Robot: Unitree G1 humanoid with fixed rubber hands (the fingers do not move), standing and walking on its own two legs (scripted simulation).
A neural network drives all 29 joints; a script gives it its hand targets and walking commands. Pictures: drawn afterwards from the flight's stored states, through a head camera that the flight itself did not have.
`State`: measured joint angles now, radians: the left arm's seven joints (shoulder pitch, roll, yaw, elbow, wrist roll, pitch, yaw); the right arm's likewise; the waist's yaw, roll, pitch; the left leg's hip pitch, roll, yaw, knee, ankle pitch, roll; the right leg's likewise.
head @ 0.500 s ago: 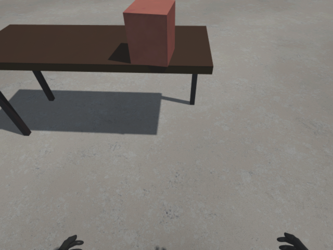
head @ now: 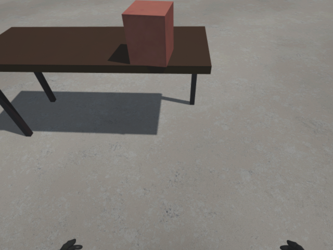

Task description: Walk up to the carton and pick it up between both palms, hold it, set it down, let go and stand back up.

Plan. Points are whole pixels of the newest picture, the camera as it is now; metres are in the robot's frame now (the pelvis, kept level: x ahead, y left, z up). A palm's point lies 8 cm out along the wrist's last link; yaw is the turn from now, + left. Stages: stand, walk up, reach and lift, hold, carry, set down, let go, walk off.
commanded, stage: stand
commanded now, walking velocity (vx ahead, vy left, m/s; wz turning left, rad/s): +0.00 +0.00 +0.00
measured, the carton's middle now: (151, 33) +1.13 +0.13 +0.04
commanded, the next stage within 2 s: none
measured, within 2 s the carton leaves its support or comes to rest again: neither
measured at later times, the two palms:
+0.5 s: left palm out of the picture +0.10 +0.29 -0.10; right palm out of the picture +0.10 -0.29 -0.09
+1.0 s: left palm out of the picture +0.08 +0.29 -0.10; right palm out of the picture +0.08 -0.30 -0.09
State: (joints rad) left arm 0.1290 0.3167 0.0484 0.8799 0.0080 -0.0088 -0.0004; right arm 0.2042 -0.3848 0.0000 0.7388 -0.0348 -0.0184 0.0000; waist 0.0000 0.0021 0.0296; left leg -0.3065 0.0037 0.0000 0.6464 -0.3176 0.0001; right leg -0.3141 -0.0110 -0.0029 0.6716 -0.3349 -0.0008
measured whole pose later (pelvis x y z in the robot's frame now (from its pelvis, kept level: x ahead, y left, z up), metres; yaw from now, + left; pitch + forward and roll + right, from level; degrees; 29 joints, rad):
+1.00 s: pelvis -0.02 +0.00 +0.01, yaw +0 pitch -1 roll +1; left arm 0.11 0.32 0.05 0.99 0.01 -0.01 -0.01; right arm 0.20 -0.37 0.00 0.85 -0.03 -0.02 0.00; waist 0.00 0.00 0.03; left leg -0.28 0.00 0.00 0.51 -0.21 0.00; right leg -0.29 -0.01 0.00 0.54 -0.24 0.00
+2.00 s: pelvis -0.02 +0.00 +0.02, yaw +0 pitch -1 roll +1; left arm 0.11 0.32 0.05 1.05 0.01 -0.01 -0.01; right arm 0.20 -0.37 0.00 0.90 -0.03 -0.02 0.00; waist 0.00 0.00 0.03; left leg -0.24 0.00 0.00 0.45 -0.19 0.00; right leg -0.25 -0.01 0.00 0.48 -0.21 0.00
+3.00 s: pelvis +0.02 +0.02 +0.02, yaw +2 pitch -1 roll +1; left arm 0.31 0.39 0.08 0.99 0.01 -0.05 -0.04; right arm 0.22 -0.48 0.00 0.90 -0.04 -0.02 0.05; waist 0.00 0.02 -0.02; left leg -0.40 0.02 0.00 0.71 -0.44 0.00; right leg -0.19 -0.06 -0.02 0.46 -0.25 -0.03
